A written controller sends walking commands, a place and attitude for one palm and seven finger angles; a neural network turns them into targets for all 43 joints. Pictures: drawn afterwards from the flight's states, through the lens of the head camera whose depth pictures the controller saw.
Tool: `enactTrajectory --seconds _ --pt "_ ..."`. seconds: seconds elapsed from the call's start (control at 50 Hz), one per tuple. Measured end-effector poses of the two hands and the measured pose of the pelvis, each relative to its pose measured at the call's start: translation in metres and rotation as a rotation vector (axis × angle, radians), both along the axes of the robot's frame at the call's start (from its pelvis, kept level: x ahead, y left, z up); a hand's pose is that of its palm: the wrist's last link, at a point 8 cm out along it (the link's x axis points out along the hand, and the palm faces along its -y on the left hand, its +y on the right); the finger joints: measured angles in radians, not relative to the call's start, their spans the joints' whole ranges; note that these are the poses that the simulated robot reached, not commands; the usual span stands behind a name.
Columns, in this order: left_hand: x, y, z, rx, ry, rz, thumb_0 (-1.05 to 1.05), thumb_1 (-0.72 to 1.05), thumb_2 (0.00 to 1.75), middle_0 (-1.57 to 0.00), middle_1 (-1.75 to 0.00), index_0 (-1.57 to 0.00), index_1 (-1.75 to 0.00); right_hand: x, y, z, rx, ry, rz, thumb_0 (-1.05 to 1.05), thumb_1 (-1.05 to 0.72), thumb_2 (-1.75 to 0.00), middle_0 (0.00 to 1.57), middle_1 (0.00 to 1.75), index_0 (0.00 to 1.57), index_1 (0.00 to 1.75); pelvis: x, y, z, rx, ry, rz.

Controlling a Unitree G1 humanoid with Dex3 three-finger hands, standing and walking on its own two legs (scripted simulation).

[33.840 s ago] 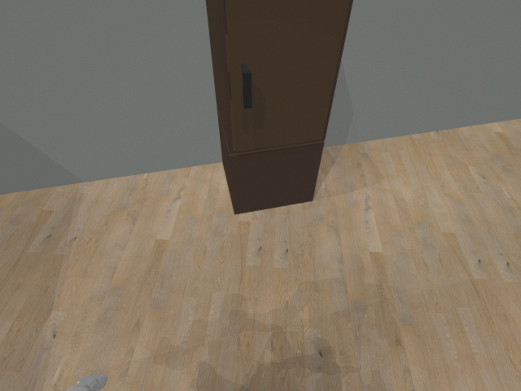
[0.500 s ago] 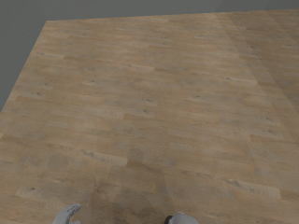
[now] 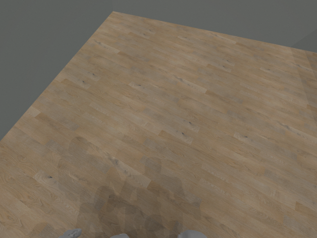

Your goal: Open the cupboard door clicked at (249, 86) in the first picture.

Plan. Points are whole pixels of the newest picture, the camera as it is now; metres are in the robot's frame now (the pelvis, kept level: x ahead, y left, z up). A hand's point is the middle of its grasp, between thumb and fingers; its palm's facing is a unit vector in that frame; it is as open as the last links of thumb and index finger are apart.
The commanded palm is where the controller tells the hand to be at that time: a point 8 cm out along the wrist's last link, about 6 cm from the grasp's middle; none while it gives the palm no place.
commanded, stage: turn to face it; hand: left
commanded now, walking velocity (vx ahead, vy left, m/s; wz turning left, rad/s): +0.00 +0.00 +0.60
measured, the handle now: out of the picture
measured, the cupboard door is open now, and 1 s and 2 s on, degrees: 47 47 47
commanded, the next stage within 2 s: none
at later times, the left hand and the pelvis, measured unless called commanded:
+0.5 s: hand out of the picture +0.03 +0.11 -0.14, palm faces +0.29 -0.92 -0.27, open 7.3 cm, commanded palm none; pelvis +0.03 -0.09 +0.02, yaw +17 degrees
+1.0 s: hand out of the picture +0.00 +0.15 -0.14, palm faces +0.57 -0.77 -0.28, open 7.4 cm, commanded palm none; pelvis +0.04 -0.09 +0.01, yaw +35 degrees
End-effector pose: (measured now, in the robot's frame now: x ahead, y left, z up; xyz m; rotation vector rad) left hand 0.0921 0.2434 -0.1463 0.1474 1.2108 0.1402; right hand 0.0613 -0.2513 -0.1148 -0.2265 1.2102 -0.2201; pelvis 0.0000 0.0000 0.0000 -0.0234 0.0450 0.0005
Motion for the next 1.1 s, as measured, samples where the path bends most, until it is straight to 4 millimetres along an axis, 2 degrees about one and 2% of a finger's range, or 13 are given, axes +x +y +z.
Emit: enactTrajectory --seconds 0.1,0.18,0.28,0.32,0.44,0.5,0.58,0.7,0.76,0.82,0.94,1.02,1.1 --pt "-0.013 0.014 0.022 0.062 0.015 0.063 0.01 0.91 0.90 -0.20 -0.30 -0.20 -0.30 0.017 -0.007 0.002 0.019 0.031 0.064 0.00 -0.91 -0.90 0.20 0.30 0.20 0.30 0.007 -0.010 0.011 0.004 0.012 0.041" --pt "-0.021 0.009 0.034 0.104 0.022 0.098 0.01 0.91 0.90 -0.20 -0.30 -0.20 -0.30 0.028 -0.021 -0.005 0.044 0.051 0.100 0.00 -0.90 -0.90 0.20 0.30 0.21 0.30 0.011 -0.025 0.012 0.010 0.011 0.082" --pt "-0.026 -0.016 0.039 0.147 -0.015 0.135 0.01 0.91 0.90 -0.20 -0.30 -0.20 -0.30 0.047 -0.050 -0.026 0.077 0.069 0.140 0.00 -0.90 -0.90 0.21 0.30 0.21 0.30 0.016 -0.056 0.002 0.039 0.011 0.147" --pt "-0.035 -0.030 0.041 0.155 -0.015 0.152 0.01 0.91 0.90 -0.20 -0.30 -0.20 -0.30 0.058 -0.060 -0.031 0.081 0.075 0.156 0.00 -0.90 -0.90 0.20 0.30 0.21 0.30 0.016 -0.065 0.001 0.042 0.002 0.168" --pt "-0.065 -0.073 0.046 0.107 0.034 0.232 0.01 0.90 0.90 -0.20 -0.30 -0.20 -0.30 0.100 -0.072 -0.018 0.085 0.055 0.237 0.01 -0.91 -0.90 0.20 0.30 0.20 0.30 0.022 -0.082 0.015 0.075 -0.010 0.255" --pt "-0.079 -0.089 0.043 0.077 0.045 0.284 0.01 0.91 0.90 -0.20 -0.30 -0.21 -0.30 0.121 -0.068 -0.011 0.084 0.043 0.291 0.00 -0.91 -0.90 0.20 0.30 0.20 0.30 0.025 -0.089 0.017 0.084 -0.010 0.300" --pt "-0.101 -0.094 0.036 0.060 0.059 0.362 0.01 0.92 0.90 -0.20 -0.30 -0.21 -0.30 0.151 -0.052 -0.006 0.074 0.026 0.383 0.00 -0.91 -0.90 0.20 0.30 0.20 0.30 0.027 -0.092 0.015 0.079 -0.011 0.361" --pt "-0.144 -0.087 0.013 0.030 0.094 0.480 0.01 0.91 0.90 -0.20 -0.30 -0.21 -0.30 0.193 -0.006 -0.003 0.060 -0.052 0.534 0.00 -0.91 -0.90 0.20 0.30 0.20 0.30 0.026 -0.082 0.002 0.057 -0.012 0.449" --pt "-0.160 -0.078 0.002 0.024 0.125 0.528 0.01 0.91 0.90 -0.20 -0.30 -0.21 -0.30 0.203 0.013 -0.001 0.055 -0.098 0.590 0.00 -0.91 -0.90 0.20 0.30 0.20 0.30 0.023 -0.078 -0.005 0.055 -0.012 0.490" --pt "-0.160 -0.070 0.008 0.035 0.120 0.560 0.01 0.91 0.90 -0.20 -0.30 -0.20 -0.30 0.199 0.018 0.004 0.043 -0.085 0.622 0.00 -0.91 -0.90 0.20 0.30 0.20 0.30 0.023 -0.078 0.001 0.039 -0.015 0.523" --pt "-0.140 -0.060 0.029 0.072 0.032 0.591 0.01 0.91 0.90 -0.20 -0.30 -0.20 -0.30 0.187 0.007 0.003 0.035 0.004 0.649 0.00 -0.90 -0.90 0.20 0.30 0.21 0.30 0.031 -0.085 0.012 0.018 -0.006 0.580" --pt "-0.122 -0.064 0.037 0.104 -0.002 0.600 0.01 0.91 0.90 -0.20 -0.30 -0.20 -0.30 0.188 -0.008 -0.007 0.043 0.057 0.654 0.00 -0.90 -0.90 0.21 0.30 0.21 0.30 0.042 -0.096 0.011 0.019 0.007 0.620" --pt "-0.105 -0.077 0.040 0.148 -0.040 0.614 0.01 0.91 0.90 -0.20 -0.30 -0.20 -0.30 0.200 -0.028 -0.027 0.057 0.098 0.655 0.00 -0.90 -0.90 0.21 0.30 0.21 0.30 0.059 -0.112 0.001 0.035 0.021 0.665"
